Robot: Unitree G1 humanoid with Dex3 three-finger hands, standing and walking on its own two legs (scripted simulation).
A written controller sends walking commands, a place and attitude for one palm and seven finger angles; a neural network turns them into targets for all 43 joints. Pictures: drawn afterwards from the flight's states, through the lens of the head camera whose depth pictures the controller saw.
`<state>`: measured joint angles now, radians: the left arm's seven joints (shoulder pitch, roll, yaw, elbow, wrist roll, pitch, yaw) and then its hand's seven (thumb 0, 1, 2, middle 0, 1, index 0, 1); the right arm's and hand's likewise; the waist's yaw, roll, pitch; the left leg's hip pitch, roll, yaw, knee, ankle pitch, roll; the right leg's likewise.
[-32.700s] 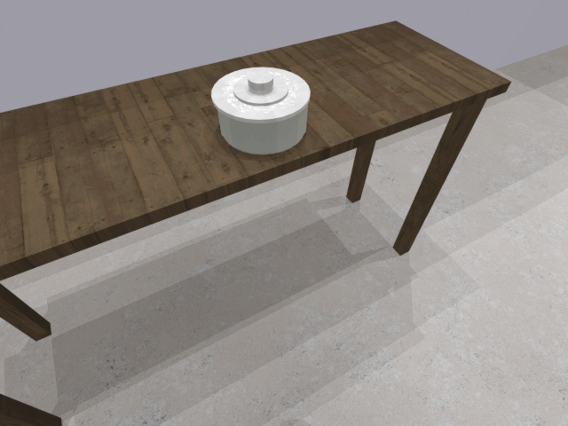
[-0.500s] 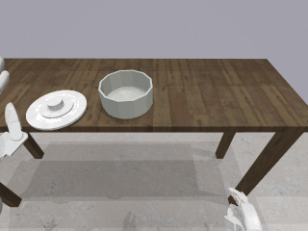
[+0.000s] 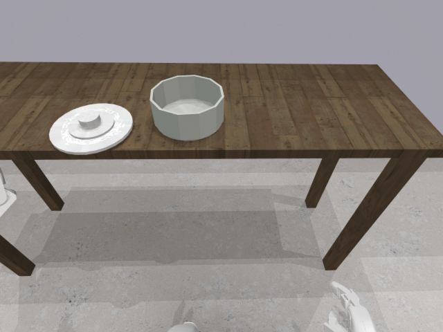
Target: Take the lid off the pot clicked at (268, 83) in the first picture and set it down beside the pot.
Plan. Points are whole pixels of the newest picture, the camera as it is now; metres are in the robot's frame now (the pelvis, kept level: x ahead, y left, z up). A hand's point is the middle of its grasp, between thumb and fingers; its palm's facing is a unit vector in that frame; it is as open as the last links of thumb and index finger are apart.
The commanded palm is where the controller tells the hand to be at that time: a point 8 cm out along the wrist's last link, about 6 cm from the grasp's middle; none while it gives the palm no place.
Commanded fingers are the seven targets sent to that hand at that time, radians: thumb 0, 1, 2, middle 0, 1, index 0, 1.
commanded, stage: step back with the hand held close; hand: left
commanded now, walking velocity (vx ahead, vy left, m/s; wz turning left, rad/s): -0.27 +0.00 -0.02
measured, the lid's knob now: (89, 118) +0.55 +0.37 +0.08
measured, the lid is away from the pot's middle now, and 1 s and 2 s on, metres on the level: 0.24 0.24 0.24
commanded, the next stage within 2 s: stop stepping back and stand still in 0.30 s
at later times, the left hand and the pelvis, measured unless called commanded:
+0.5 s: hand out of the picture +0.04 +0.25 +0.27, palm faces +0.54 -0.76 -0.36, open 7.4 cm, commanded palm -0.02 +0.29 +0.26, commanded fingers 0.00 0.90 0.90 -0.20 -0.30 -0.20 -0.30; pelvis -0.14 +0.01 +0.01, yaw +2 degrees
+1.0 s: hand out of the picture -0.03 +0.24 +0.28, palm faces +0.55 -0.74 -0.40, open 7.4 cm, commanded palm -0.09 +0.28 +0.26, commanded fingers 0.00 0.90 0.90 -0.20 -0.30 -0.20 -0.30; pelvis -0.21 +0.00 +0.02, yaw +2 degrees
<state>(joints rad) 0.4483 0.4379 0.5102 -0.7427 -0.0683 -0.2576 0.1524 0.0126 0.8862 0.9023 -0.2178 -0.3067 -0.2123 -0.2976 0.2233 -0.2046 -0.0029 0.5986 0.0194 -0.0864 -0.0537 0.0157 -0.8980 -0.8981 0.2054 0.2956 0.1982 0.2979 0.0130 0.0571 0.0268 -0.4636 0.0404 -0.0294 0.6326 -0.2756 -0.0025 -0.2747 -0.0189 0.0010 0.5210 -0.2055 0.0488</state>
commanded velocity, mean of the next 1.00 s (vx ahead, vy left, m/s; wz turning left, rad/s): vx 0.00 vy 0.00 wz -0.01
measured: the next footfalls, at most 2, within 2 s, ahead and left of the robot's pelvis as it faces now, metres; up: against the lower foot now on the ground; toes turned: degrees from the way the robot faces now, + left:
right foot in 0.30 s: -0.06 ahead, -0.11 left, +0.00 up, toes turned +0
left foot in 0.54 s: -0.11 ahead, +0.17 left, +0.00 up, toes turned +4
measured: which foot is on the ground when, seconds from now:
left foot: down 0.00-0.30, up 0.32-0.52, down 0.54-0.80, up 0.82-1.00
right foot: down 0.00-0.10, up 0.12-0.28, down 0.30-0.62, up 0.64-0.76, down 0.78-1.00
